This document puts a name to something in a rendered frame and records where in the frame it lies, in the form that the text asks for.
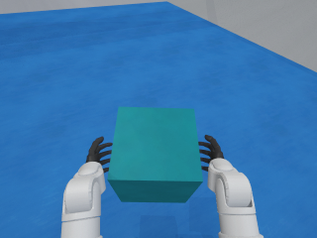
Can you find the robot right hand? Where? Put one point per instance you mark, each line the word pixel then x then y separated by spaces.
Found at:
pixel 214 153

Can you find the carton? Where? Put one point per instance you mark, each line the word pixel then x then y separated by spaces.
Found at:
pixel 155 155

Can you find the robot left forearm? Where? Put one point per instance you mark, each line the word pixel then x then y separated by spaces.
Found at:
pixel 81 204

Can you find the robot left hand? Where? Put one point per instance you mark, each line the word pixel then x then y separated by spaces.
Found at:
pixel 95 156

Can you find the robot right forearm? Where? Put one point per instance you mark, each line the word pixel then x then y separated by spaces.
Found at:
pixel 234 199

